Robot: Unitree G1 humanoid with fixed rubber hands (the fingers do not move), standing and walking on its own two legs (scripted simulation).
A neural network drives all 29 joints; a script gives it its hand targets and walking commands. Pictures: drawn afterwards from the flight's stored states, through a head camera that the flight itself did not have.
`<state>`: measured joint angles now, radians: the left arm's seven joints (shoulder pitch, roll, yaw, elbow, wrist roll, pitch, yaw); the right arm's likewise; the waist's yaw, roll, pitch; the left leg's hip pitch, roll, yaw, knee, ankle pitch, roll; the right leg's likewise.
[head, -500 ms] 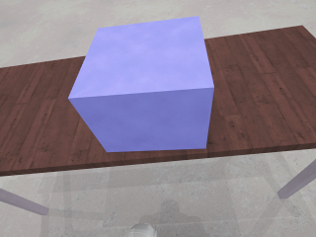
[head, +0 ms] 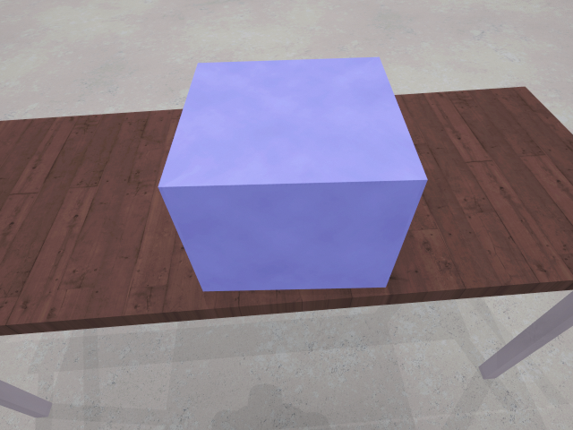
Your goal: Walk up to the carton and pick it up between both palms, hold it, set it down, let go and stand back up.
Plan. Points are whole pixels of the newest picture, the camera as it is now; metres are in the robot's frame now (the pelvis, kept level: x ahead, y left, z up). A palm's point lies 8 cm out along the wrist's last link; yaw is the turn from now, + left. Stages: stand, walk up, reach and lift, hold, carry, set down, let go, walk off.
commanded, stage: walk up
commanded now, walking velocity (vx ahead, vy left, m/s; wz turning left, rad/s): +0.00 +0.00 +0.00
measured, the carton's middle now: (291, 174) +0.49 +0.04 +0.07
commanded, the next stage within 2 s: stand in 1.66 s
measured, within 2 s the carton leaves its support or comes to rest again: neither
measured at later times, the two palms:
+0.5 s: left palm out of the picture -0.02 +0.30 -0.17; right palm out of the picture +0.06 -0.16 -0.13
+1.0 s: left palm out of the picture -0.02 +0.29 -0.15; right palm out of the picture -0.06 -0.21 -0.14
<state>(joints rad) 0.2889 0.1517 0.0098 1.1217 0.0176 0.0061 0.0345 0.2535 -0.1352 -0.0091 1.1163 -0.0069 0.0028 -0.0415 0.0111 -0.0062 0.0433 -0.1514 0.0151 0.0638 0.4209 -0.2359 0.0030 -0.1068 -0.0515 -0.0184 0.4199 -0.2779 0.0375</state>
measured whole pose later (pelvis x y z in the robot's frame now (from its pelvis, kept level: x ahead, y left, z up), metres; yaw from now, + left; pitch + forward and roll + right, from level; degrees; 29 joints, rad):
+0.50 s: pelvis +0.00 +0.07 -0.01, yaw +1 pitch -1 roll -1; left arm 0.30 0.21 0.07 1.07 0.01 0.03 0.04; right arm 0.20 -0.13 -0.04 1.02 -0.03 -0.01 -0.02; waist 0.03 -0.07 0.06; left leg -0.24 0.05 0.04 0.55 -0.29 -0.01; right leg -0.28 -0.07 0.01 0.78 -0.56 0.01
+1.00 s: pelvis -0.04 +0.04 -0.01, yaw -1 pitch -2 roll -1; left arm 0.24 0.22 0.08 1.04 0.02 0.07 0.02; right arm 0.26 -0.17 -0.07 1.07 -0.03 0.01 -0.08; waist -0.04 -0.02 0.14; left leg -0.28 0.12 0.04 0.52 -0.21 -0.03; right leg -0.39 0.04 -0.06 0.98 -0.51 0.01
